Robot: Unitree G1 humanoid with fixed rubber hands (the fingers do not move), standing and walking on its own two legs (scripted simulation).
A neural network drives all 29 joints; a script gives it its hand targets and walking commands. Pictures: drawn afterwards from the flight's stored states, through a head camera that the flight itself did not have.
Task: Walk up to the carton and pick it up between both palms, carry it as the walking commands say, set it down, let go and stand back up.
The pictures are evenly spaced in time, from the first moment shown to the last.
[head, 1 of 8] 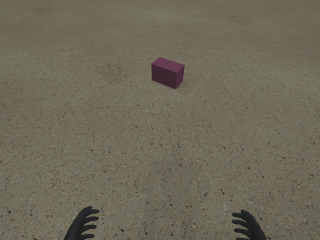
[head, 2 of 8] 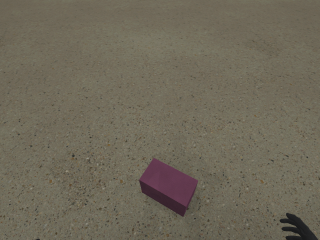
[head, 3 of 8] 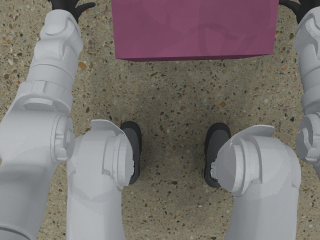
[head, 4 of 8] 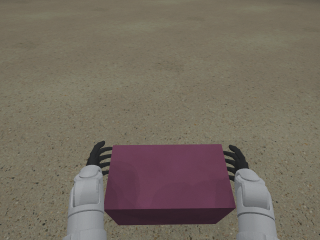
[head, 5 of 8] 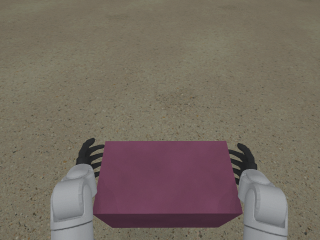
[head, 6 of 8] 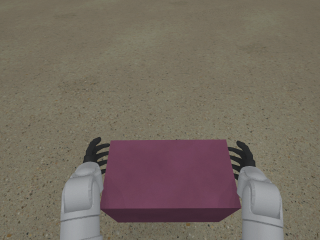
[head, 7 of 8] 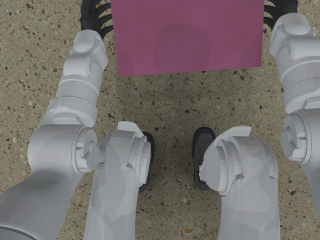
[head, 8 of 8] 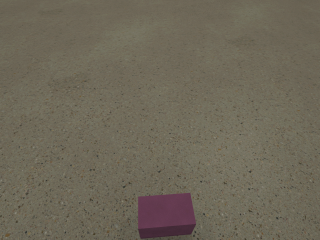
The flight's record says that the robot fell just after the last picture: no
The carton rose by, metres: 0.69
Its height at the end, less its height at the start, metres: +0.00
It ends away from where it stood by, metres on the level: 3.59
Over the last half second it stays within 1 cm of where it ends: yes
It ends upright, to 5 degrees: yes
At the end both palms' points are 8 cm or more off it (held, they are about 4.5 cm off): yes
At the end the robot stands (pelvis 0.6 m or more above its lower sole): yes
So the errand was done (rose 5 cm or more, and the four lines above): yes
